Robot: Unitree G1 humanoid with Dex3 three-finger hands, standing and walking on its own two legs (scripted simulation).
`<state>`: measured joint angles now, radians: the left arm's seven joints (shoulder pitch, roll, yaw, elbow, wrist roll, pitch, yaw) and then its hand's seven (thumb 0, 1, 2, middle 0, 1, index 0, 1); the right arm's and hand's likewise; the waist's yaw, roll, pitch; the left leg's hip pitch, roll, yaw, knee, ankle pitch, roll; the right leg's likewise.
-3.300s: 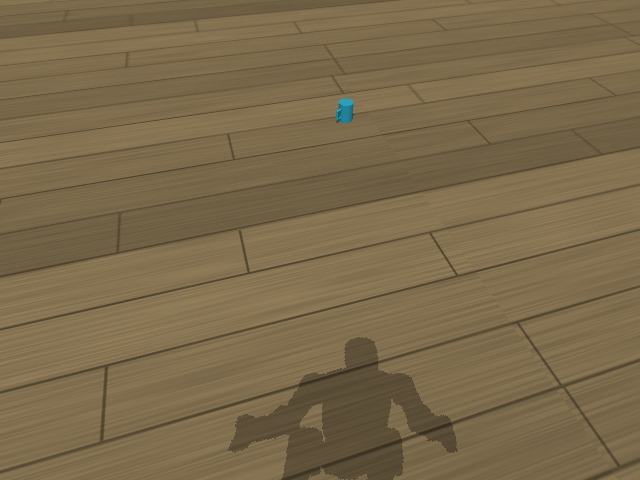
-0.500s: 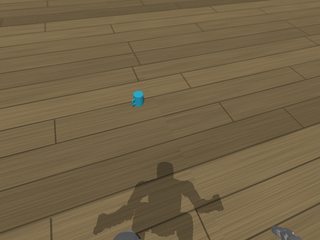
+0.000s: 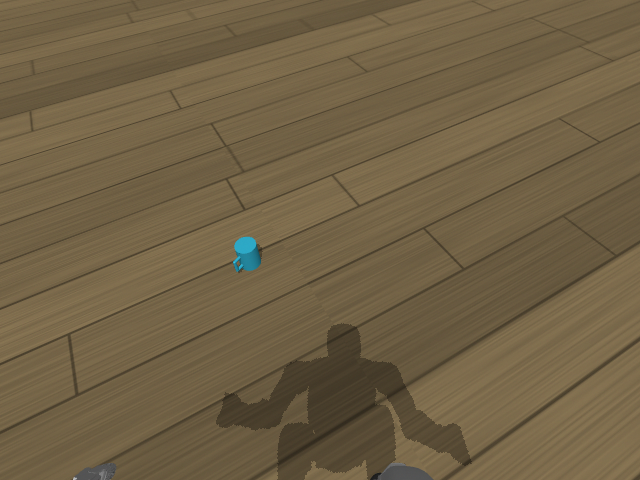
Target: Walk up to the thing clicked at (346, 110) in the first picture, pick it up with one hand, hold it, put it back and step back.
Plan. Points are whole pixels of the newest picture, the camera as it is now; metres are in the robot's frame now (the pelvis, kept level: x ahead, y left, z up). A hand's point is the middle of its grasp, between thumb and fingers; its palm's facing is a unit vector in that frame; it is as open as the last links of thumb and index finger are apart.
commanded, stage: walk up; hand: left
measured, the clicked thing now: (245, 256) +0.98 +0.30 -0.70
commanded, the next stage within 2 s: none
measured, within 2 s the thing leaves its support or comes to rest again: neither
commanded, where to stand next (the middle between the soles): +0.61 +0.05 m, yaw -1 degrees
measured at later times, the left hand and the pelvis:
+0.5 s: hand (102, 471) +0.18 +0.32 -0.14, palm faces +0.04 -0.93 -0.37, open 7.4 cm; pelvis +0.19 +0.03 +0.00, yaw +3 degrees
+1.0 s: hand (146, 301) +0.44 +0.31 -0.12, palm faces -0.05 -0.91 -0.41, open 7.4 cm; pelvis +0.37 +0.04 +0.00, yaw +0 degrees
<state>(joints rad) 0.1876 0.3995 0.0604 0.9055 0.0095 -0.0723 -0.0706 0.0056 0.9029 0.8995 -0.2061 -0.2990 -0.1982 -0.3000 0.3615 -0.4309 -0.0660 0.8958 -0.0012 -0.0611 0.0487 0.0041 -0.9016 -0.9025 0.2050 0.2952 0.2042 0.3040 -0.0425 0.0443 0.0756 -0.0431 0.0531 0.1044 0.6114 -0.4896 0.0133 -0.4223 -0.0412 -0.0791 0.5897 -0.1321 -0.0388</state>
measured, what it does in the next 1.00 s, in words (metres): walks ahead: left foot, then right foot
